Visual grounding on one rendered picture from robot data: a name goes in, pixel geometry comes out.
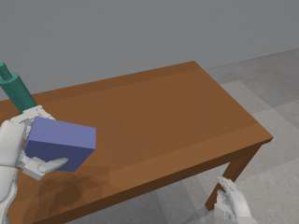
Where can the robot left forearm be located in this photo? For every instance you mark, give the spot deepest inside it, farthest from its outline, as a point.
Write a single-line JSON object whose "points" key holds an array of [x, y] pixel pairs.
{"points": [[8, 190]]}

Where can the robot left hand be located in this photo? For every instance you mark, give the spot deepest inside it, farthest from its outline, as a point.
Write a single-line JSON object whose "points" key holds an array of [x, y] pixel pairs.
{"points": [[13, 132]]}

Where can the sponge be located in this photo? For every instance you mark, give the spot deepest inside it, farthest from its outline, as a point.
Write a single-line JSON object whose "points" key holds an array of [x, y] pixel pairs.
{"points": [[51, 139]]}

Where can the table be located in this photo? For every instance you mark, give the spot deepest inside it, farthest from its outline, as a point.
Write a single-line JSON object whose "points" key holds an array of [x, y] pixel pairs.
{"points": [[152, 128]]}

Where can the robot right hand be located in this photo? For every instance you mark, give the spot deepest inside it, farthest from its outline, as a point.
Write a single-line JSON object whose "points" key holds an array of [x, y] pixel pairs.
{"points": [[233, 205]]}

